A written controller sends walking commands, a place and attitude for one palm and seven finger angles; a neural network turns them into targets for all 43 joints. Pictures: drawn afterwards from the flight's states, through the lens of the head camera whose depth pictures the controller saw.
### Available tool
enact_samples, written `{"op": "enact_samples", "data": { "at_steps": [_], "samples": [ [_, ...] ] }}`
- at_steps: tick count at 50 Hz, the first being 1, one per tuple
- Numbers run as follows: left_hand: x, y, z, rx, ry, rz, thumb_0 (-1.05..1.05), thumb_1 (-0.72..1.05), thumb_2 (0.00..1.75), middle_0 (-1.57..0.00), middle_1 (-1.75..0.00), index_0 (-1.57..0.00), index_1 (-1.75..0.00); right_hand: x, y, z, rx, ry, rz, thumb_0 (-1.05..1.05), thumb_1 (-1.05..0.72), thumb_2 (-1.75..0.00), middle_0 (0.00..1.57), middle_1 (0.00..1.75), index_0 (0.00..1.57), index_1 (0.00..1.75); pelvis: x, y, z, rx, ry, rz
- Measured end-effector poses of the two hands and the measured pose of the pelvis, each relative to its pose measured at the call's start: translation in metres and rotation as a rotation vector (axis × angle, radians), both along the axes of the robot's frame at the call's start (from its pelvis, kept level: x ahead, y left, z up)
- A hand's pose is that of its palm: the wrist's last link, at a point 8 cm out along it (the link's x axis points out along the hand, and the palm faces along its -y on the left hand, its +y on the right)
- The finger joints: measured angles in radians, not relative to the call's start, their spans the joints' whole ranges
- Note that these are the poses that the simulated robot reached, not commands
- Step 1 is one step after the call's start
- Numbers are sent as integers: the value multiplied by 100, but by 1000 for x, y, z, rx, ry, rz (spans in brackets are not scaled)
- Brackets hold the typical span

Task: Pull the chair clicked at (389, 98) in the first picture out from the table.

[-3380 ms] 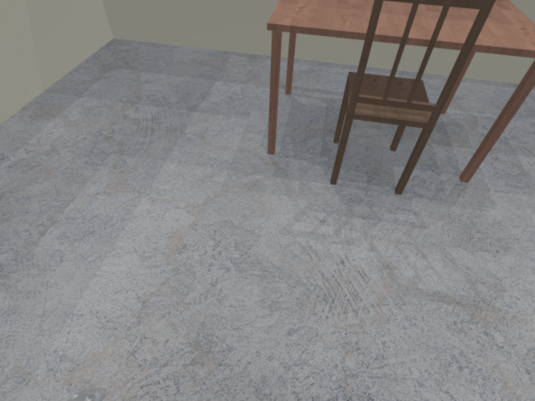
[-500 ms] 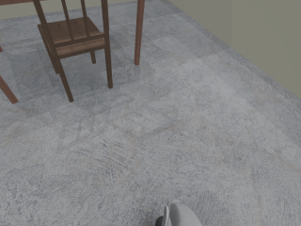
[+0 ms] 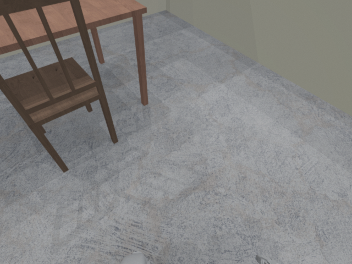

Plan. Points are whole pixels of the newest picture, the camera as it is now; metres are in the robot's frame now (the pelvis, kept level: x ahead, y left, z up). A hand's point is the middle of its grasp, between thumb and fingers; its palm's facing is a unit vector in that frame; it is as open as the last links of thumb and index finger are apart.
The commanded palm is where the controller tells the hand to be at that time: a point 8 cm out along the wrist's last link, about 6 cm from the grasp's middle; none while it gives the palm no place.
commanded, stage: walk to a spot facing it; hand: left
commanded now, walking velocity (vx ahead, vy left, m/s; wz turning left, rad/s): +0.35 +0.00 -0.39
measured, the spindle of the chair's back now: (32, 63) +0.75 +0.63 -0.04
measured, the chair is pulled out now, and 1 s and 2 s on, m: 0.00 0.00 0.00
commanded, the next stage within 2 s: turn to face it in 0.78 s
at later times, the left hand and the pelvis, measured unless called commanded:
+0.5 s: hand (145, 180) +0.37 +0.13 -0.16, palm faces -0.29 -0.94 -0.17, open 7.4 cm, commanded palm none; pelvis +0.22 -0.02 +0.00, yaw -16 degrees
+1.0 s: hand (163, 160) +0.45 +0.08 -0.16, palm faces -0.25 -0.96 -0.15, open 7.4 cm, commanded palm none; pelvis +0.41 -0.08 +0.02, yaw -20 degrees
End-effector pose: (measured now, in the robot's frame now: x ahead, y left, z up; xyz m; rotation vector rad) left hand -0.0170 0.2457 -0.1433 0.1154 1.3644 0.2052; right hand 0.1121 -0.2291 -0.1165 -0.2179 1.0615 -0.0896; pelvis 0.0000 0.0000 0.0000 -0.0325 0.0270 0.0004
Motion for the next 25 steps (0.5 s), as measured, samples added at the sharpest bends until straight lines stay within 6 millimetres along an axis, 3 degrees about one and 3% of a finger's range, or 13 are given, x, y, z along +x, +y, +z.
{"op": "enact_samples", "data": {
  "at_steps": [2, 5, 8, 12, 18, 25],
  "samples": [
    [14, 12, -8, -8, 32, 6, 1, 91, 90, -20, -30, -20, -30, 27, 13, 1, -9, -30, 5, 1, -93, -90, 19, 30, 20, 30, 21, 10, -4, 21, -9, -20],
    [48, 23, -6, -16, 54, -34, 1, 91, 90, -20, -30, -20, -30, 42, 24, 10, -8, -53, -39, 1, -92, -90, 20, 30, 20, 30, 48, 21, 2, 15, -25, -68],
    [97, 28, 3, -27, 21, -85, 1, 91, 90, -20, -30, -20, -30, 35, 31, 16, -5, -14, -109, 0, -92, -90, 20, 30, 21, 30, 73, 27, 12, 8, -35, -98],
    [171, 25, 12, -39, -59, -149, 1, 91, 90, -20, -30, -19, -30, 18, 18, 21, -44, 57, -232, -2, -96, -90, 20, 30, 21, 30, 103, 30, 20, 11, -35, -140],
    [275, -5, 19, -64, -142, -247, 1, 91, 90, -20, -30, -19, -30, -17, 13, 11, -24, 251, -345, -1, -94, -90, 20, 30, 20, 30, 152, 21, 20, 27, -33, -196],
    [393, -66, 15, -49, -196, -412, 1, 91, 90, -20, -30, -19, -30, -36, 16, -17, 84, 441, -489, 0, -92, -90, 20, 30, 20, 30, 217, -16, 1, 34, -40, -272]
  ]
}}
